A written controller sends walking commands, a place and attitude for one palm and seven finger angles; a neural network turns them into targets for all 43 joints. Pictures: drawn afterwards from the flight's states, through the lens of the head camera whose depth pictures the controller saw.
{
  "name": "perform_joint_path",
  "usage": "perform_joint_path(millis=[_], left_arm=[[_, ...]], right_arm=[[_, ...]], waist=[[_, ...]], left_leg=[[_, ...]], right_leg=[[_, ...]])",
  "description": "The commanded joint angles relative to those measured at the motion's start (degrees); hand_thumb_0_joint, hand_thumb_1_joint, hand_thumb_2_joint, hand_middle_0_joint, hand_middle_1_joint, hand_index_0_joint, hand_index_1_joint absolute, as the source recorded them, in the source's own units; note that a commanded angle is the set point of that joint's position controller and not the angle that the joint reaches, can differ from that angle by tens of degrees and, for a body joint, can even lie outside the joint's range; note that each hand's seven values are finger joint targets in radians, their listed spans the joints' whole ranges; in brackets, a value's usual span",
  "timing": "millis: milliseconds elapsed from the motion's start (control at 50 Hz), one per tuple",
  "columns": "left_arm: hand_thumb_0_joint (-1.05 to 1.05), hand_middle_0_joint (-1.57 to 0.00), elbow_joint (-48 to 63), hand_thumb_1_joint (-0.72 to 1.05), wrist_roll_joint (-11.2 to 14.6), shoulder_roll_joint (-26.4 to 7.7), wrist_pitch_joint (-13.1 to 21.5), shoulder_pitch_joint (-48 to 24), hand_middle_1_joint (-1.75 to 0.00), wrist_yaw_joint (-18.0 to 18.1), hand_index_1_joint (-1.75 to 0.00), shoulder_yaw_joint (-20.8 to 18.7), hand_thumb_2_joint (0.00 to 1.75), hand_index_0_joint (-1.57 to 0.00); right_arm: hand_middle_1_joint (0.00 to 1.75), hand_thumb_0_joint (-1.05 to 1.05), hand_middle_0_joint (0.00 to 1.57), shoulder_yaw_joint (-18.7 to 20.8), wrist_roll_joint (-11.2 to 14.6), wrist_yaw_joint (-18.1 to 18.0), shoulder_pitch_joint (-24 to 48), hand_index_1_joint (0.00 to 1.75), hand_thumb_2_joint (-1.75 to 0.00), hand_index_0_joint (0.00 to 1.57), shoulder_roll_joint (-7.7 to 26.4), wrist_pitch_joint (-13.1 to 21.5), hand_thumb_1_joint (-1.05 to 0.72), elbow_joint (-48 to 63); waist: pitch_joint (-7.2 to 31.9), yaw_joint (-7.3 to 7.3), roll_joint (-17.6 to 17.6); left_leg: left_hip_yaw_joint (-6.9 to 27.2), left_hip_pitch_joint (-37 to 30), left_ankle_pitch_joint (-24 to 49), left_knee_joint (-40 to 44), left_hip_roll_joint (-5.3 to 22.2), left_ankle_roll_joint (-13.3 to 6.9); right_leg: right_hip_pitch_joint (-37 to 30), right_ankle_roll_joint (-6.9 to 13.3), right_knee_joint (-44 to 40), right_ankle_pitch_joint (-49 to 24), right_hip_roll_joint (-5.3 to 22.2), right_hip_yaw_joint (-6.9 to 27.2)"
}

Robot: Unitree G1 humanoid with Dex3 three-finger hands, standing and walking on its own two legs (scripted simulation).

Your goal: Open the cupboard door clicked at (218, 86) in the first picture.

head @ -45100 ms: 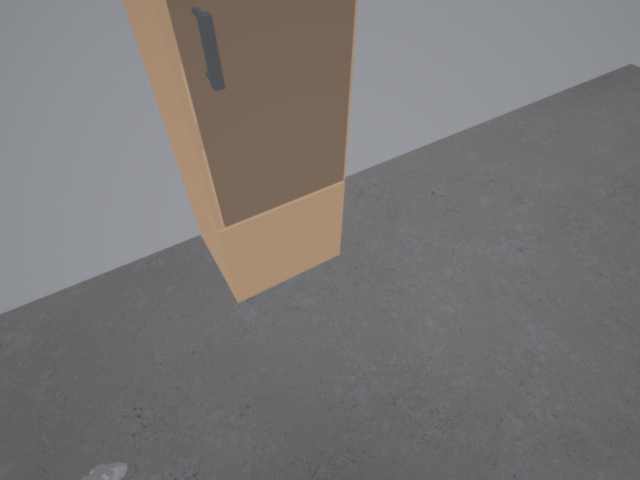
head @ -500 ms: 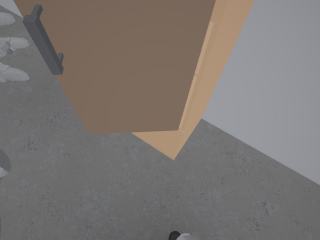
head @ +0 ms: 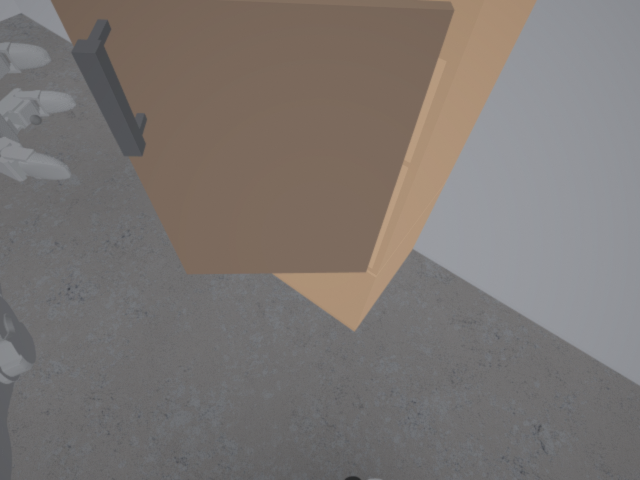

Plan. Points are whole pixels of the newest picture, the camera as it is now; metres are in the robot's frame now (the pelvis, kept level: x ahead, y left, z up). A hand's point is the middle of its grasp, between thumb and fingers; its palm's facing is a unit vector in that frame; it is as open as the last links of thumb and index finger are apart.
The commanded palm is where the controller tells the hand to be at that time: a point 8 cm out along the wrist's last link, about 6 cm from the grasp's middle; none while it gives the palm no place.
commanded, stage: move the hooked fingers beside the handle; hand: left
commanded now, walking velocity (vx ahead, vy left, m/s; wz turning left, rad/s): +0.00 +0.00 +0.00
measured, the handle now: (118, 92) +0.52 +0.22 +0.17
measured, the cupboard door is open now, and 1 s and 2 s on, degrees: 38 38 38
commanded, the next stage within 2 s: slide the fingers in behind the handle in 0.24 s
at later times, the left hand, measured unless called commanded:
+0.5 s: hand (42, 119) +0.47 +0.28 +0.17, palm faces +0.00 -1.00 -0.01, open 14.0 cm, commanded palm +0.45 +0.32 +0.17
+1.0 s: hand (85, 120) +0.47 +0.24 +0.17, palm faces +0.00 -1.00 -0.01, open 14.0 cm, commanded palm +0.45 +0.29 +0.17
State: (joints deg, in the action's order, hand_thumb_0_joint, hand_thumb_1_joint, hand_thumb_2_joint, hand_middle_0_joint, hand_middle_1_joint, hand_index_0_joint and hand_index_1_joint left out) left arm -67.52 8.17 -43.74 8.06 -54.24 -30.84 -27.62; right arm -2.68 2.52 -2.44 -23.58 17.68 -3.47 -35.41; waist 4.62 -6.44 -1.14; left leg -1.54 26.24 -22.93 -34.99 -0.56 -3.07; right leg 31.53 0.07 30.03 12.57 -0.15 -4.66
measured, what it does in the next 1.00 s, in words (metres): stands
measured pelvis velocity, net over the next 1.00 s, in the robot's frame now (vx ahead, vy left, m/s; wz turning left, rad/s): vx -0.01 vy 0.00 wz -0.01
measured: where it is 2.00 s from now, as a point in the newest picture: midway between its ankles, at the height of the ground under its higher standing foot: outside the picture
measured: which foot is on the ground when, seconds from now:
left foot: down 0.00-1.00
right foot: down 0.00-1.00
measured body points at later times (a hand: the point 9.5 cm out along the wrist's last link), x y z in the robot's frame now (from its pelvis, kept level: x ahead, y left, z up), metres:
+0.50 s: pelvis -0.01 +0.00 +0.00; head +0.08 +0.01 +0.44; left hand +0.46 +0.34 +0.18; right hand -0.01 -0.28 -0.11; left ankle -0.07 +0.07 -0.73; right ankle +0.01 -0.12 -0.73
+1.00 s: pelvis -0.01 +0.00 +0.00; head +0.06 +0.00 +0.44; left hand +0.46 +0.30 +0.17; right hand +0.01 -0.27 -0.11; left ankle -0.07 +0.07 -0.73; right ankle +0.01 -0.12 -0.73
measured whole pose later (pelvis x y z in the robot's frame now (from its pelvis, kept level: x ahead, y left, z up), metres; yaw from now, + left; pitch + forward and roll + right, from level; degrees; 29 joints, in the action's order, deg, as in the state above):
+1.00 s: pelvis -0.01 +0.00 +0.00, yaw -1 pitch +12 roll -2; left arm -66.1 7.7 -37.8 8.6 -54.4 -24.2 -24.6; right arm -3.3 2.7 -2.6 -23.3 16.8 -1.4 -35.2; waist 4.1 -6.7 -1.5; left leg -2.2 25.2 -22.3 -35.0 -0.5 -2.9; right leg 31.0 0.4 30.5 11.9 -0.3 -3.9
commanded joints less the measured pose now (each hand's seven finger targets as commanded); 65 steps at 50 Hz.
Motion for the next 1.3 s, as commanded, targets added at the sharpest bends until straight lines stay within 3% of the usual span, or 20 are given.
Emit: perform_joint_path(millis=[0, 160, 200, 260, 340, 420, 480, 580, 600, 640, 700, 720, 780, 820, 860, 900, 1000, 1100, 1180, 1280], left_arm=[[0.00, -0.30, 11.87, -0.50, 1.26, -18.37, 3.37, -26.21, -1.20, 1.11, -1.20, -2.54, 0.30, -0.30], [0.00, -0.30, 9.78, -0.50, 0.25, -19.70, 4.26, -26.94, -1.20, 1.15, -1.20, -2.32, 0.30, -0.30], [0.00, -0.30, 11.45, -0.50, 0.70, -20.76, 4.88, -26.97, -1.20, 0.78, -1.20, -3.35, 0.30, -0.30], [0.00, -0.30, 8.19, -0.50, 0.59, -18.85, 4.08, -26.71, -1.20, 0.35, -1.20, -1.50, 0.30, -0.30], [0.00, -0.30, 8.14, -0.50, 0.28, -18.76, 3.98, -29.94, -1.20, 0.26, -1.20, -0.09, 0.30, -0.30], [0.00, -0.30, 10.50, -0.50, 0.88, -18.72, 5.23, -29.87, -1.20, 0.30, -1.20, -1.07, 0.30, -0.30], [0.00, -0.30, 10.63, -0.50, 1.89, -15.73, 5.01, -28.30, -1.20, 0.48, -1.20, 0.11, 0.30, -0.30], [0.00, -0.30, 13.21, -0.50, 0.98, -15.79, 4.06, -27.20, -1.20, 2.56, -1.20, -0.36, 0.30, -0.30], [0.00, -0.30, 12.75, -0.50, 0.77, -18.69, 3.96, -26.21, -1.20, 3.25, -1.20, -3.01, 0.30, -0.30], [0.00, -0.30, 12.36, -0.50, 0.72, -17.47, 3.81, -24.68, -1.20, 3.90, -1.20, -2.43, 0.30, -0.30], [0.00, -0.30, 15.94, -0.50, 1.02, -15.13, 4.39, -25.79, -1.20, 4.80, -1.20, -1.19, 0.30, -0.30], [0.00, -0.30, 14.42, -0.50, 0.94, -15.90, 4.14, -24.45, -1.20, 5.20, -1.20, -2.27, 0.30, -0.30], [0.00, -0.30, 15.62, -0.50, 1.37, -11.56, 3.96, -24.66, -1.20, 5.61, -1.20, 0.47, 0.30, -0.30], [0.00, -0.30, 13.99, -0.50, 0.99, -14.65, 3.51, -24.54, -1.20, 6.21, -1.20, -1.84, 0.30, -0.30], [0.00, -0.30, 14.32, -0.50, 0.61, -10.44, 3.38, -26.08, -1.20, 6.40, -1.20, 1.63, 0.30, -0.30], [0.00, -0.30, 16.01, -0.50, 0.74, -11.61, 4.16, -27.71, -1.20, 7.04, -1.20, 0.59, 0.30, -0.30], [0.00, -0.30, 15.32, -0.50, 1.21, -9.77, 4.69, -27.67, -1.20, 7.42, -1.20, 1.34, 0.30, -0.30], [0.00, -0.30, 10.75, -0.50, 0.90, -9.59, 3.48, -27.44, -1.20, 7.91, -1.20, 1.73, 0.30, -0.30], [0.00, -0.30, 13.81, -0.50, 0.20, -8.74, 4.82, -31.68, -1.20, 8.64, -1.20, 3.50, 0.30, -0.30], [0.00, -0.30, 13.02, -0.50, 0.96, -6.81, 5.44, -31.41, -1.20, 8.68, -1.20, 4.07, 0.30, -0.30]], right_arm=[[0.30, 0.00, 0.20, 3.65, -0.31, -1.27, -8.09, 0.30, -0.90, 0.20, 10.63, 1.37, -0.90, 3.26], [0.30, 0.00, 0.20, 3.21, 0.06, -1.56, -7.07, 0.30, -0.90, 0.20, 10.59, 1.39, -0.90, 4.28], [0.30, 0.00, 0.20, 3.27, 0.07, -1.66, -7.14, 0.30, -0.90, 0.20, 10.64, 1.40, -0.90, 4.35], [0.30, 0.00, 0.20, 3.09, 0.17, -1.73, -7.18, 0.30, -0.90, 0.20, 10.75, 1.42, -0.90, 4.02], [0.30, 0.00, 0.20, 2.87, 0.23, -2.26, -7.42, 0.30, -0.90, 0.20, 10.95, 1.76, -0.90, 3.60], [0.30, 0.00, 0.20, 3.14, -0.12, -2.18, -8.37, 0.30, -0.90, 0.20, 10.86, 1.96, -0.90, 3.29], [0.30, 0.00, 0.20, 3.35, -0.17, -2.03, -8.69, 0.30, -0.90, 0.20, 10.65, 1.98, -0.90, 3.19], [0.30, 0.00, 0.20, 3.52, -0.27, -1.55, -8.56, 0.30, -0.90, 0.20, 10.42, 2.13, -0.90, 3.89], [0.30, 0.00, 0.20, 3.54, -0.36, -1.41, -8.73, 0.30, -0.90, 0.20, 10.52, 2.08, -0.90, 3.64], [0.30, 0.00, 0.20, 3.48, -0.24, -1.16, -8.26, 0.30, -0.90, 0.20, 10.32, 2.01, -0.90, 4.32], [0.30, 0.00, 0.20, 3.59, -0.23, -0.99, -7.75, 0.30, -0.90, 0.20, 10.06, 2.42, -0.90, 4.60], [0.30, 0.00, 0.20, 3.67, -0.18, -0.99, -8.13, 0.30, -0.90, 0.20, 10.11, 2.35, -0.90, 4.37], [0.30, 0.00, 0.20, 3.70, -0.17, -0.92, -7.65, 0.30, -0.90, 0.20, 9.69, 2.80, -0.90, 4.60], [0.30, 0.00, 0.20, 3.58, -0.05, -1.03, -7.56, 0.30, -0.90, 0.20, 9.90, 2.77, -0.90, 4.17], [0.30, 0.00, 0.20, 3.45, -0.04, -1.07, -6.81, 0.30, -0.90, 0.20, 9.40, 3.22, -0.90, 4.29], [0.30, 0.00, 0.20, 3.44, -0.14, -1.21, -6.91, 0.30, -0.90, 0.20, 9.45, 3.48, -0.90, 3.99], [0.30, 0.00, 0.20, 3.31, -0.19, -1.28, -6.51, 0.30, -0.90, 0.20, 9.25, 4.11, -0.90, 3.80], [0.30, 0.00, 0.20, 3.11, 0.09, -1.52, -6.21, 0.30, -0.90, 0.20, 9.58, 4.18, -0.90, 3.54], [0.30, 0.00, 0.20, 3.02, 0.02, -1.83, -6.07, 0.30, -0.90, 0.20, 9.21, 4.75, -0.90, 3.78], [0.30, 0.00, 0.20, 3.17, -0.10, -1.75, -6.83, 0.30, -0.90, 0.20, 9.14, 5.08, -0.90, 2.94]], waist=[[21.93, -0.65, -7.58], [21.46, -0.81, -5.12], [23.70, 0.02, -8.39], [19.70, -1.22, -5.12], [19.29, -2.26, -7.40], [24.18, -1.44, -9.17], [23.36, -1.50, -7.87], [23.44, -0.46, -9.85], [23.58, 0.30, -8.99], [22.06, 0.37, -5.90], [23.33, 0.33, -9.33], [22.56, 0.41, -6.24], [22.13, -0.16, -7.31], [21.06, 0.07, -4.55], [20.03, -0.66, -6.49], [21.69, -0.43, -7.54], [22.72, -0.37, -6.16], [18.38, -1.28, -1.47], [20.90, -1.65, -6.49], [22.09, -1.77, -5.34]], left_leg=[[4.49, -10.80, 39.44, 1.13, 2.12, 3.78], [4.03, -7.27, 33.05, 1.63, 1.57, 2.72], [4.46, -9.99, 37.02, 1.28, 1.71, 3.45], [4.14, -6.88, 31.63, 1.66, 1.59, 2.81], [4.03, -5.94, 27.02, 2.16, 1.36, 2.48], [4.80, -9.76, 32.20, 1.34, 1.73, 3.36], [4.87, -10.54, 34.77, 1.35, 2.09, 3.59], [4.64, -10.63, 35.76, 1.70, 2.10, 3.77], [4.89, -10.46, 36.61, 1.56, 2.27, 3.96], [4.45, -7.94, 34.26, 2.03, 2.07, 3.36], [4.56, -11.02, 36.74, 2.08, 2.43, 3.82], [4.65, -10.11, 36.24, 2.10, 2.49, 3.60], [4.18, -11.12, 37.37, 2.19, 2.60, 3.52], [3.82, -8.48, 33.45, 2.49, 2.31, 2.86], [3.50, -8.40, 31.17, 2.90, 2.08, 2.74], [3.96, -10.25, 33.01, 2.66, 2.19, 3.10], [3.83, -10.00, 33.71, 2.52, 2.10, 3.04], [3.05, -5.13, 26.24, 3.18, 1.70, 1.83], [3.17, -7.01, 26.07, 3.04, 1.42, 2.02], [3.79, -8.20, 29.28, 2.73, 1.68, 2.48]], right_leg=[[-12.71, 1.58, 1.74, -23.03, -0.72, 2.73], [-14.82, 1.30, 1.86, -22.20, -0.39, 3.29], [-14.59, 1.59, 2.06, -22.73, -0.41, 3.27], [-13.09, 1.31, 1.49, -20.35, -0.47, 3.07], [-12.04, 1.39, 1.04, -17.58, -0.29, 3.36], [-12.15, 1.70, 1.69, -18.71, -0.64, 3.07], [-11.62, 1.77, 1.54, -19.32, -0.84, 2.60], [-11.92, 1.91, 1.63, -19.40, -0.77, 2.57], [-12.55, 1.83, 1.73, -19.89, -0.88, 2.65], [-14.15, 1.60, 1.72, -20.23, -0.86, 2.70], [-13.41, 1.73, 1.61, -20.27, -0.89, 2.76], [-13.82, 1.65, 1.63, -20.24, -0.96, 2.65], [-13.37, 1.69, 1.43, -20.77, -0.92, 2.56], [-14.80, 1.42, 1.31, -20.75, -0.80, 3.00], [-13.90, 1.45, 1.07, -19.70, -0.59, 3.01], [-14.06, 1.63, 1.24, -20.03, -0.68, 3.00], [-15.49, 1.63, 1.62, -21.70, -0.53, 3.15], [-15.85, 1.37, 1.10, -20.11, -0.31, 3.51], [-15.59, 1.73, 1.33, -19.07, -0.07, 3.62], [-15.66, 1.69, 1.47, -20.42, -0.37, 3.25]])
